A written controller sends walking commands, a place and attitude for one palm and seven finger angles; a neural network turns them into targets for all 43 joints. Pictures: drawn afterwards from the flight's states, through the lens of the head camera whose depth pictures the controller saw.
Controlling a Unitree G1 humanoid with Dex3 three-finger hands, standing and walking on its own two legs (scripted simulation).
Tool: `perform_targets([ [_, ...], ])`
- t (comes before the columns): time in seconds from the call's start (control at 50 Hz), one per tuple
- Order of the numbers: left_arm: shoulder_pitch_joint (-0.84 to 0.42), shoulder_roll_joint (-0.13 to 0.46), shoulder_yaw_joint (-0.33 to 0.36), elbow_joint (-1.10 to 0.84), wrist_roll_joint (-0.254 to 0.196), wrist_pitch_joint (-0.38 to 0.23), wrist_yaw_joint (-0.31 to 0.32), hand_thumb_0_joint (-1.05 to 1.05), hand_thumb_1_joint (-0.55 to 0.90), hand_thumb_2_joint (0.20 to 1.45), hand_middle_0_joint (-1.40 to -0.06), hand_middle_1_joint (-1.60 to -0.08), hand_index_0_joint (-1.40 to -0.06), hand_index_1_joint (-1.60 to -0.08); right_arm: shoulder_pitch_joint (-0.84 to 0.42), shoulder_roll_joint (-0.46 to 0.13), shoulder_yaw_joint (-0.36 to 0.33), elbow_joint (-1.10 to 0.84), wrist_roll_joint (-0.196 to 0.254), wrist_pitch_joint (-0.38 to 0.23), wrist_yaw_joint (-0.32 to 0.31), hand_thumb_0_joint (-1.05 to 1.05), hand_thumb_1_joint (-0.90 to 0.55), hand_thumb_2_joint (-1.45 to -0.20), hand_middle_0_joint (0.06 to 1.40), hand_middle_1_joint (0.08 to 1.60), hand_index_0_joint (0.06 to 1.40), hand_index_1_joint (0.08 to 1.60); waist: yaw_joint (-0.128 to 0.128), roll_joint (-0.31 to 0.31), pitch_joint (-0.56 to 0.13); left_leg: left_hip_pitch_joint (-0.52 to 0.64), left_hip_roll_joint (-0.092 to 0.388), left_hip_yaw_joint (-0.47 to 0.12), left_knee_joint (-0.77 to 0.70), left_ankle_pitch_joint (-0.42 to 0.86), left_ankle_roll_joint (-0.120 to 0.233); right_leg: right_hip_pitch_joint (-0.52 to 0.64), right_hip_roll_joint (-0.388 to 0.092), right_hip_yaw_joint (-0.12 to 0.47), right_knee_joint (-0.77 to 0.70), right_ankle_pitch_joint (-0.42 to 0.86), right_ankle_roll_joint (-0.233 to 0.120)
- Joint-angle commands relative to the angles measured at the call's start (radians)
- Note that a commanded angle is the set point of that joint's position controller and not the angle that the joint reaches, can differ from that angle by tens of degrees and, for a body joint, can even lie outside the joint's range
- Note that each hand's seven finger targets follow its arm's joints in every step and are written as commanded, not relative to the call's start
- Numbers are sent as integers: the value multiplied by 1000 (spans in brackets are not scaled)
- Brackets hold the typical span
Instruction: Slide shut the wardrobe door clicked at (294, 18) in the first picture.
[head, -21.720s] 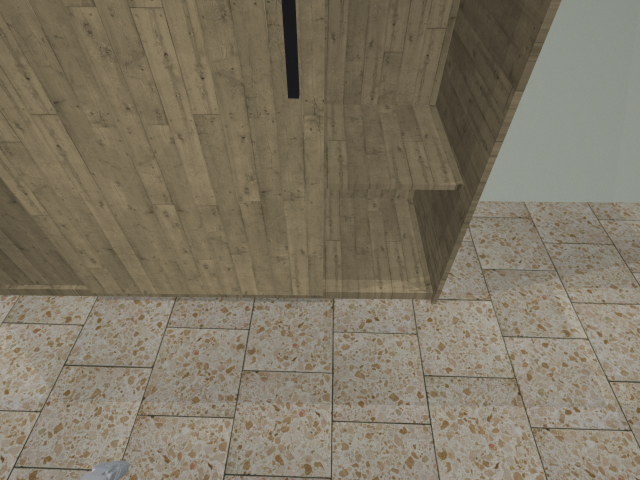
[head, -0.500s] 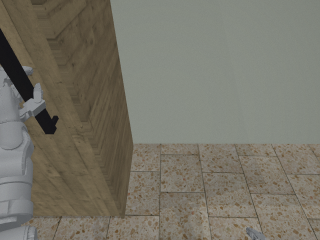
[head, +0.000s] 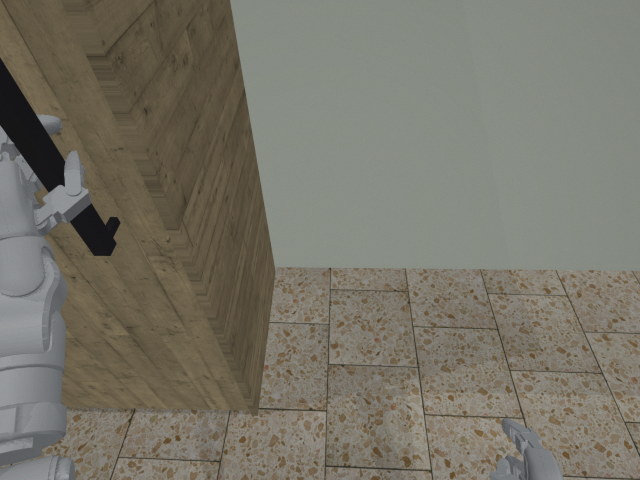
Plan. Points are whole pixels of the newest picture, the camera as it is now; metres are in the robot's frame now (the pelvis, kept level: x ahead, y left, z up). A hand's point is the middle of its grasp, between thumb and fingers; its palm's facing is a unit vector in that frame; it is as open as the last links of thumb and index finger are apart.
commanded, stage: stop walking and hold the door there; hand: left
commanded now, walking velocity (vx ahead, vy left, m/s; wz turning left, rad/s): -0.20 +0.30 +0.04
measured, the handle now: (47, 139) +0.40 +0.31 +0.24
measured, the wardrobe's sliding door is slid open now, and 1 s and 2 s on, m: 0.00 0.00 0.00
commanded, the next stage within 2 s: loosen the grip on the handle in 1.54 s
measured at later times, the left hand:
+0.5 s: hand (72, 194) +0.36 +0.28 +0.20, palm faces +0.24 -0.96 -0.12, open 6.7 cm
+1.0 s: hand (67, 194) +0.36 +0.28 +0.20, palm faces +0.06 -1.00 -0.08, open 6.3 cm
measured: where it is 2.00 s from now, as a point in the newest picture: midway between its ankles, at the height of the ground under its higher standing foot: outside the picture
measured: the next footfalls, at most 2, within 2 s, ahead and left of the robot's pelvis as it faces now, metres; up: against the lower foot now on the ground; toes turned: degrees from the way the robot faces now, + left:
right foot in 0.40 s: +0.00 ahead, -0.06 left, +0.00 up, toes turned -10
left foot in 0.74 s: +0.04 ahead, +0.22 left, +0.00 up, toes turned -9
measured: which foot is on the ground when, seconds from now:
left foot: down 0.00-0.66, up 0.68-0.72, down 0.74-1.00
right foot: down 0.00-0.18, up 0.20-0.38, down 0.40-0.74, up 0.76-1.00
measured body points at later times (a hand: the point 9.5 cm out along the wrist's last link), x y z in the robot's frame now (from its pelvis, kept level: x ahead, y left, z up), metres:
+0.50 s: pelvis -0.06 +0.10 -0.02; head -0.04 +0.11 +0.43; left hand +0.34 +0.33 +0.21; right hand +0.08 -0.15 -0.12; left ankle +0.01 +0.11 -0.74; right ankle -0.04 -0.05 -0.73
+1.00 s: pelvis -0.05 +0.16 +0.01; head -0.02 +0.19 +0.46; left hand +0.35 +0.34 +0.21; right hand +0.06 -0.06 -0.10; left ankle +0.01 +0.20 -0.74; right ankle -0.05 +0.01 -0.67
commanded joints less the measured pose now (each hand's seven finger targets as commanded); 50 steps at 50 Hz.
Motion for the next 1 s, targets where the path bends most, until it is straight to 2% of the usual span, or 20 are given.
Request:
perform_targets([
  [0.0,-298,319,95,-118,32,-43,1,0,900,900,-450,-1400,-450,-1400,-77,-129,-47,-129,-5,-20,-9,0,-900,-900,200,300,200,300,16,-150,-277,16,78,-153,52,-43,-53,132,-361,264,-33,644,-96],
  [0.1,-395,275,37,-107,32,-37,-4,0,900,900,-450,-1400,-450,-1400,-94,-128,-46,-125,-1,-12,-7,0,-900,-900,200,300,200,300,13,-149,-289,117,103,-138,-89,91,-49,56,-338,158,20,459,-65],
  [0.18,-484,158,-88,-195,23,-74,-15,0,900,900,-450,-1400,-450,-1400,-124,-127,-31,-165,6,-31,6,0,-900,-900,200,300,200,300,18,160,-296,255,303,-272,-226,315,-5,-195,-89,-78,429,-327,4],
  [0.24,-502,101,-131,-224,18,-80,-20,0,900,900,-450,-1400,-450,-1400,-116,-145,-51,-148,-13,-75,16,0,-900,-900,200,300,200,300,39,71,-276,204,226,-135,-252,325,-264,-137,-73,-131,531,-279,3],
  [0.34,-464,85,-143,-253,9,-57,-34,0,900,900,-450,-1400,-450,-1400,-86,-142,-50,-149,-21,-110,46,0,-900,-900,200,300,200,300,73,-45,-291,184,89,-28,54,423,-312,144,-107,-171,-98,-114,-92],
  [0.38,-512,111,-135,-215,13,-52,-36,0,900,900,-450,-1400,-450,-1400,-73,-109,-21,-125,-15,-84,50,0,-900,-900,200,300,200,300,19,-294,-225,35,73,-296,416,-186,-107,-49,-428,246,-104,85,-234],
  [0.42,-581,29,-179,-243,9,-29,-47,0,900,900,-450,-1400,-450,-1400,-33,-89,-16,-85,-25,-79,43,0,-900,-900,200,300,200,300,-47,-169,-249,136,109,-343,-34,-171,-55,-151,-257,5,136,-195,-90],
  [0.44,-589,0,-207,-296,7,-41,-53,0,900,900,-450,-1400,-450,-1400,-56,-133,-21,-93,-28,-81,34,0,-900,-900,200,300,200,300,-49,184,-243,208,197,-463,-248,-181,-37,-251,-54,-113,391,-279,-25],
  [0.46,-594,68,-161,-325,6,-41,-49,0,900,900,-450,-1400,-450,-1400,-112,-124,-22,-109,-27,-75,34,0,-900,-900,200,300,200,300,-11,321,-267,237,308,-582,-380,-421,-88,-283,-31,-49,533,-359,-17],
  [0.48,-635,51,-169,-333,-1,-43,-43,0,900,900,-450,-1400,-450,-1400,-119,-83,-2,-113,-26,-90,29,0,-900,-900,200,300,200,300,-7,191,-237,199,304,-659,-437,-469,-196,-277,-26,4,567,-303,-30],
  [0.54,-527,44,-141,-314,4,-45,-32,0,900,900,-450,-1400,-450,-1400,-122,-102,-28,-107,-47,-107,23,0,-900,-900,200,300,200,300,54,73,-200,171,188,-266,-378,199,-356,-31,0,-144,286,-267,-13],
  [0.6,-465,-12,-197,-346,11,-43,-61,0,900,900,-450,-1400,-450,-1400,-80,-128,-46,-115,-20,-104,53,0,-900,-900,200,300,200,300,74,-7,-250,188,68,-54,69,710,-355,119,-13,-182,-2,-191,-92],
  [0.64,-515,-28,-231,-360,18,-58,-80,0,900,900,-450,-1400,-450,-1400,-72,-99,-41,-111,9,-83,58,0,-900,-900,200,300,200,300,30,-403,-258,87,63,-384,699,-225,-123,-121,-369,208,-28,121,-264],
  [0.66,-536,-61,-235,-327,9,-46,-87,0,900,900,-450,-1400,-450,-1400,-66,-43,-21,-107,-25,-76,57,0,-900,-900,200,300,200,300,5,-210,-210,3,76,-460,579,-336,-54,-146,-373,168,47,121,-246],
  [0.7,-550,121,-91,-327,26,-40,-74,0,900,900,-450,-1400,-450,-1400,-24,-93,-19,-60,-34,-49,48,0,-900,-900,200,300,200,300,-59,266,-215,74,113,-447,-159,-229,-94,-297,-90,-128,480,-261,-43],
  [0.72,-569,-55,-248,-432,-2,-40,-86,0,900,900,-450,-1400,-450,-1400,-97,-98,-30,-111,-25,-56,57,0,-900,-900,200,300,200,300,-35,411,-226,126,258,-716,-293,-201,-19,-341,44,-73,673,-360,-17],
  [0.76,-577,0,-204,-436,-13,-35,-82,0,900,900,-450,-1400,-450,-1400,-140,-61,-14,-97,-22,-77,51,0,-900,-900,200,300,200,300,-19,33,-241,167,335,-828,-339,-310,-85,-375,-18,48,766,-279,-1],
  [0.8,-572,0,-205,-441,12,-49,-64,0,900,900,-450,-1400,-450,-1400,-148,-61,-8,-79,-31,-96,38,0,-900,-900,200,300,200,300,-7,-74,-187,187,324,-714,-324,-146,-152,-379,-44,68,720,-171,2],
  [0.86,-556,-60,-257,-463,26,-39,-56,0,900,900,-450,-1400,-450,-1400,-143,-63,-4,-76,-31,-98,38,0,-900,-900,200,300,200,300,1,73,-195,214,239,-462,-312,-104,-120,-280,-39,-6,541,-96,8],
  [0.98,-486,-79,-281,-456,29,-3,-65,0,900,900,-450,-1400,-450,-1400,-87,-43,2,-77,-30,-118,39,0,-900,-900,200,300,200,300,1,92,-270,425,231,-376,-276,285,-120,-262,-5,-61,413,-130,19],
])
